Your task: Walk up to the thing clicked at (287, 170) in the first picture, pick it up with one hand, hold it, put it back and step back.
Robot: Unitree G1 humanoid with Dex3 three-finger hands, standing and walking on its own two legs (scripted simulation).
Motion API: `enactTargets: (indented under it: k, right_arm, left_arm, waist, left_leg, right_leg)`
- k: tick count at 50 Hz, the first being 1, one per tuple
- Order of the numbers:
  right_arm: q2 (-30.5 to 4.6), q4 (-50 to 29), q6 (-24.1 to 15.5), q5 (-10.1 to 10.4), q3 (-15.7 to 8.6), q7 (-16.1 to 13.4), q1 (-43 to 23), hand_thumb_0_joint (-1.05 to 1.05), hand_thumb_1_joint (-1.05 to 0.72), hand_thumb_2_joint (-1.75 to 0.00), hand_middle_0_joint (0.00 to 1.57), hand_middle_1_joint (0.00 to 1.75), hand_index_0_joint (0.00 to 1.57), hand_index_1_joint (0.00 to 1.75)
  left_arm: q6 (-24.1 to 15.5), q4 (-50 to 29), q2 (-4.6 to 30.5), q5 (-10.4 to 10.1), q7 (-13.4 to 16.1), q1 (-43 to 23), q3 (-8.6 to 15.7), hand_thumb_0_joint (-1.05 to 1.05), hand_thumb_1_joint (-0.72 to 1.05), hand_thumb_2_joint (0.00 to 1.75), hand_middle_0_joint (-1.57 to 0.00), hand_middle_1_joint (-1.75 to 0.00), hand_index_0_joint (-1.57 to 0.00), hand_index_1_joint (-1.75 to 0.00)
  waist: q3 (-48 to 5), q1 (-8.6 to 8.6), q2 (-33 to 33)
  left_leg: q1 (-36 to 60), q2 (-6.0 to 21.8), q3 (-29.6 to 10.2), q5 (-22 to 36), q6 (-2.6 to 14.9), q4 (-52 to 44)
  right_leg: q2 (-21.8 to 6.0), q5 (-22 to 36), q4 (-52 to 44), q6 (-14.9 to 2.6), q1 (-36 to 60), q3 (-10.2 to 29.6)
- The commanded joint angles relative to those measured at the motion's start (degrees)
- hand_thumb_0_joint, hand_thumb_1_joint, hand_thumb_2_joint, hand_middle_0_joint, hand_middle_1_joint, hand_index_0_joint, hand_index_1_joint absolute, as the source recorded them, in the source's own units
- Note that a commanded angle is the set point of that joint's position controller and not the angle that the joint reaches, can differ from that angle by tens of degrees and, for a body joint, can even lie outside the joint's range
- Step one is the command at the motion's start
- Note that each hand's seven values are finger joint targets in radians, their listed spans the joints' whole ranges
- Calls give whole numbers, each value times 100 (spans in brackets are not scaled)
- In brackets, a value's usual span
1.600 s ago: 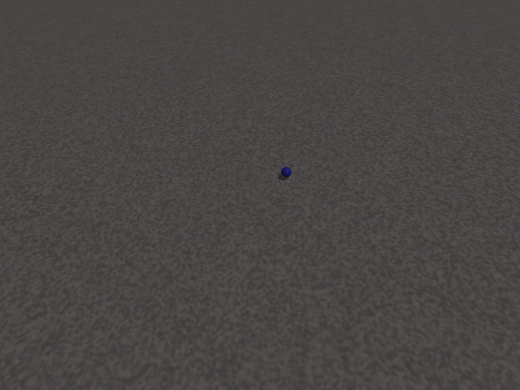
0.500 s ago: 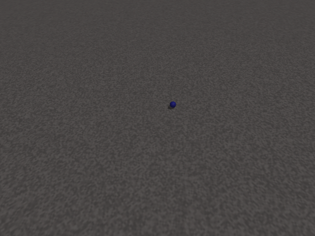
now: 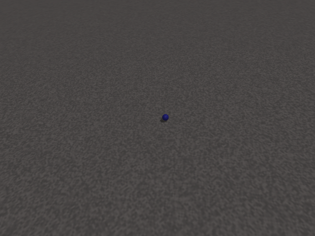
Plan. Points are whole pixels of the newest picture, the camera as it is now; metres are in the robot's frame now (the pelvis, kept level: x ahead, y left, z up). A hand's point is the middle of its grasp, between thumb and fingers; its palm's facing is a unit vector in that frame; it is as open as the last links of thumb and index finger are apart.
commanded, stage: walk up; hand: left
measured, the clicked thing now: (165, 117) +1.23 +0.04 -0.73
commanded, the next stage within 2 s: none
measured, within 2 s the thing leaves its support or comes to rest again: neither
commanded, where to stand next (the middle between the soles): +0.87 -0.21 m, yaw +1 degrees
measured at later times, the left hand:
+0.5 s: hand (99, 184) +0.33 +0.24 -0.13, palm faces -0.12 -0.94 -0.33, open 7.4 cm
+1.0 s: hand (139, 145) +0.48 +0.12 -0.13, palm faces -0.04 -0.94 -0.34, open 7.4 cm
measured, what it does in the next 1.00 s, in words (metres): walks ahead: left foot, then right foot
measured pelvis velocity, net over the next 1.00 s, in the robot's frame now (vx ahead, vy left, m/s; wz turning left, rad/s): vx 0.43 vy -0.14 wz -0.04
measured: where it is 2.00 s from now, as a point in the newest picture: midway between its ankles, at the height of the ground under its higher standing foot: (204, 161)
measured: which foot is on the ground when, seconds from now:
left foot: up 0.00-0.18, down 0.20-0.64, up 0.66-1.00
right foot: down 0.00-0.22, up 0.24-0.60, down 0.62-1.00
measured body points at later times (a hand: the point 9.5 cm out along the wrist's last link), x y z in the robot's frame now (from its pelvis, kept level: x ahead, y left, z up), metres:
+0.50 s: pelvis +0.21 -0.03 +0.01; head +0.23 -0.01 +0.46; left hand +0.33 +0.29 -0.11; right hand +0.21 -0.36 -0.08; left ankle +0.17 +0.10 -0.72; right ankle +0.33 -0.21 -0.68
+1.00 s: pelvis +0.43 -0.14 +0.01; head +0.45 -0.14 +0.46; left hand +0.48 +0.17 -0.10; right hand +0.49 -0.47 -0.10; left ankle +0.56 +0.00 -0.69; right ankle +0.39 -0.22 -0.72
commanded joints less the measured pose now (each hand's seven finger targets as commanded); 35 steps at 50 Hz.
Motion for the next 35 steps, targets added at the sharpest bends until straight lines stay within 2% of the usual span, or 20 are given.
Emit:
enactTargets:
  k: [1, 5, 8, 9, 10, 11, 12, 13, 16, 19, 22, 25, 26, 28, 30, 31, 32, 33, 34, 35]
  right_arm:
    - [-1119, -478, -230, 84, -288, 98, 315, 0, -90, -90, 20, 30, 20, 30]
    - [-935, -806, -282, 34, -290, 162, -2, 0, -90, -90, 20, 30, 20, 30]
    - [-917, -667, -375, 11, -393, 67, 689, 0, -90, -90, 20, 30, 20, 30]
    - [-1129, -516, -418, -13, -497, -6, 1178, 0, -90, -90, 20, 30, 20, 30]
    - [-1487, -503, -451, -95, -603, -104, 1670, 0, -90, -90, 20, 30, 20, 30]
    - [-1805, -753, -490, -147, -630, -162, 1527, 0, -90, -90, 20, 30, 20, 30]
    - [-1871, -985, -481, 50, -634, -152, 904, 0, -90, -90, 20, 30, 20, 30]
    - [-1797, -1025, -472, 111, -585, -127, 603, 0, -90, -90, 20, 30, 20, 30]
    - [-1297, -1112, -545, 76, -374, -129, 439, 0, -90, -90, 20, 30, 20, 30]
    - [-1318, -1094, -602, 91, -354, -113, 496, 0, -90, -90, 20, 30, 20, 30]
    - [-1393, -1124, -602, 73, -371, -111, 618, 0, -90, -90, 20, 30, 20, 30]
    - [-1510, -1158, -584, 104, -385, -128, 656, 0, -90, -90, 20, 30, 20, 30]
    - [-1533, -1172, -564, 99, -383, -138, 527, 0, -90, -90, 20, 30, 20, 30]
    - [-1549, -1131, -494, 83, -378, -153, 671, 0, -90, -90, 20, 30, 20, 30]
    - [-1503, -1211, -452, 98, -360, -195, 573, 0, -90, -90, 20, 30, 20, 30]
    - [-1218, -1190, -429, 89, -246, -200, 787, 0, -90, -90, 20, 30, 20, 30]
    - [-842, -1247, -423, 114, -100, -189, 1071, 0, -90, -90, 20, 30, 20, 30]
    - [-597, -1350, -409, 153, 36, -197, 1270, 0, -90, -90, 20, 30, 20, 30]
    - [-1175, -1241, -348, 111, -143, -260, 1003, 0, -90, -90, 20, 30, 20, 30]
    - [-1338, -1138, -344, 123, -170, -266, 815, 0, -90, -90, 20, 30, 20, 30]
  left_arm:
    - [-222, -618, 1742, -66, 129, -458, 388, 0, 90, 90, -20, -30, -20, -30]
    - [-277, -776, 1705, -66, 110, -370, 334, 0, 90, 90, -20, -30, -20, -30]
    - [-236, -904, 1557, -65, 86, -644, 241, 0, 90, 90, -20, -30, -20, -30]
    - [-228, -952, 1262, -43, 78, -415, 140, 0, 90, 90, -20, -30, -20, -30]
    - [-218, -921, 839, -48, 75, 19, 37, 0, 90, 90, -20, -30, -20, -30]
    - [-180, -908, 758, -75, 99, 250, 2, 0, 90, 90, -20, -30, -20, -30]
    - [-111, -834, 1461, -26, 150, 216, 163, 0, 90, 90, -20, -30, -20, -30]
    - [-124, -810, 1566, -17, 164, 103, 169, 0, 90, 90, -20, -30, -20, -30]
    - [-172, -576, 1461, -103, 125, 82, 203, 0, 90, 90, -20, -30, -20, -30]
    - [-117, -643, 1258, -120, 15, -24, 169, 0, 90, 90, -20, -30, -20, -30]
    - [-97, -859, 1115, -115, -85, -564, 149, 0, 90, 90, -20, -30, -20, -30]
    - [-115, -1056, 990, -120, -167, -1024, 147, 0, 90, 90, -20, -30, -20, -30]
    - [-118, -1033, 995, -126, -173, -938, 161, 0, 90, 90, -20, -30, -20, -30]
    - [-102, -978, 1017, -117, -172, -995, 203, 0, 90, 90, -20, -30, -20, -30]
    - [-99, -773, 1192, -125, -104, -327, 313, 0, 90, 90, -20, -30, -20, -30]
    - [-149, -593, 1431, -111, -42, 245, 429, 0, 90, 90, -20, -30, -20, -30]
    - [-203, -499, 1859, -57, 41, 884, 593, 0, 90, 90, -20, -30, -20, -30]
    - [-235, -693, 2144, -112, 113, 768, 604, 0, 90, 90, -20, -30, -20, -30]
    - [-193, -732, 2206, -210, 130, 457, 597, 0, 90, 90, -20, -30, -20, -30]
    - [-181, -834, 2046, -277, 157, 164, 548, 0, 90, 90, -20, -30, -20, -30]
  waist:
    - [485, -251, -1247]
    - [264, -152, -984]
    - [-140, -637, -344]
    - [-534, -854, 434]
    - [-843, -1019, 1618]
    - [-671, -815, 1606]
    - [-422, -695, 771]
    - [-5, -535, 621]
    - [381, -360, 229]
    - [486, -320, 516]
    - [475, -432, 570]
    - [254, -437, 585]
    - [94, -329, 599]
    - [-94, -387, 500]
    - [-450, 48, 76]
    - [-855, 298, -637]
    - [-1139, 561, -1798]
    - [-998, 348, -2381]
    - [-713, 388, -1941]
    - [-339, 273, -1462]
  left_leg:
    - [-500, 310, -128, 359, -11, -852]
    - [-6, 234, 63, 935, -57, -2093]
    - [1777, -48, 476, 1858, -82, -3082]
    - [2933, -182, 375, 1503, 17, -3218]
    - [3639, 684, -1023, -7, 234, -3857]
    - [3406, 1938, -3637, -1689, 627, -4670]
    - [2661, 2357, -4020, -2439, 1079, -5103]
    - [2236, 2409, -3928, -2174, 1307, -5151]
    - [1530, 1484, -1695, 304, 823, -4865]
    - [1300, 1295, -830, 1457, 891, -4856]
    - [1457, 1232, -345, 2269, 1016, -4735]
    - [1339, 1175, 8, 2804, 800, -4432]
    - [1254, 1166, 46, 2737, 754, -4339]
    - [1332, 1122, 89, 2821, 705, -4014]
    - [1137, 1110, 125, 3400, 553, -2943]
    - [812, 743, 409, 3371, 396, -1562]
    - [-275, 205, 563, 2228, 198, 43]
    - [-1425, -310, 311, -146, 79, 737]
    - [-1586, -51, -3, -225, 63, 1193]
    - [-1536, 151, -235, 106, 65, 1280]
  right_leg:
    - [-1323, -1817, -2392, -1135, -300, 1929]
    - [-1251, -1119, -2179, -1094, -198, 1477]
    - [-927, -720, -1009, -845, -952, 775]
    - [-566, -231, 183, -682, -1468, 422]
    - [22, -772, 1901, -434, -2223, 7]
    - [495, -1298, 2999, -184, -3139, 577]
    - [81, -1203, 3201, -185, -2903, 1037]
    - [-176, -963, 3301, -180, -2895, 1112]
    - [-405, -172, 2710, -16, -2335, 1161]
    - [-464, 256, 2214, 130, -2109, 810]
    - [-576, 467, 1357, 200, -2051, 482]
    - [-558, 936, 321, 45, -1203, 335]
    - [-477, 1025, 214, -9, -833, 193]
    - [-203, 917, 82, -75, -451, -158]
    - [-73, 855, -163, -170, 614, -169]
    - [46, 554, -378, -282, 1523, -101]
    - [-781, -533, -845, -502, 2367, 1217]
    - [-1970, -899, -1667, -912, 2609, 3360]
    - [-2261, -1114, -2031, -1282, 2145, 3945]
    - [-2159, -744, -2072, -1354, 1567, 3601]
